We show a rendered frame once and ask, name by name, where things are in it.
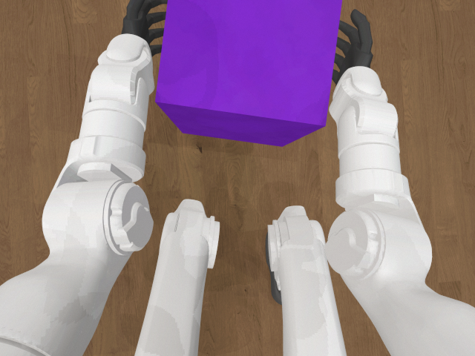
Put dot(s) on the robot right hand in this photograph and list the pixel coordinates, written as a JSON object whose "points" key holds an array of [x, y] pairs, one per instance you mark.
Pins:
{"points": [[358, 53]]}

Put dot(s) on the robot left hand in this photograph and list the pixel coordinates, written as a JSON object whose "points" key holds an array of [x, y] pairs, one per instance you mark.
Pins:
{"points": [[138, 21]]}

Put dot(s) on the right robot forearm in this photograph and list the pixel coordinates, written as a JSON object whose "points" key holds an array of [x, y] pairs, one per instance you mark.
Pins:
{"points": [[368, 147]]}

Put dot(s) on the left robot upper arm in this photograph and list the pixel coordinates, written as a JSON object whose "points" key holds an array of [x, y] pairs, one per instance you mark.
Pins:
{"points": [[92, 229]]}

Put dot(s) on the right robot shin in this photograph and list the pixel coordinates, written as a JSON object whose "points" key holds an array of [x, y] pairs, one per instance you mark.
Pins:
{"points": [[315, 225]]}

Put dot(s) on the left robot forearm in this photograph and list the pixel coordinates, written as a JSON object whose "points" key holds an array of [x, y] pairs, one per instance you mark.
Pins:
{"points": [[110, 143]]}

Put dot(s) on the right robot upper arm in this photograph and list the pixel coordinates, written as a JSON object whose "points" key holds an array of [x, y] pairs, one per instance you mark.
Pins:
{"points": [[384, 260]]}

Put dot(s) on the left robot thigh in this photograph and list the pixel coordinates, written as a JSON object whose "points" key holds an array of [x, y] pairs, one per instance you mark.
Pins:
{"points": [[171, 326]]}

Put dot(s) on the carton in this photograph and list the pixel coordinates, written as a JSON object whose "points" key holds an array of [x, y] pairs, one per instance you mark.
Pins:
{"points": [[248, 70]]}

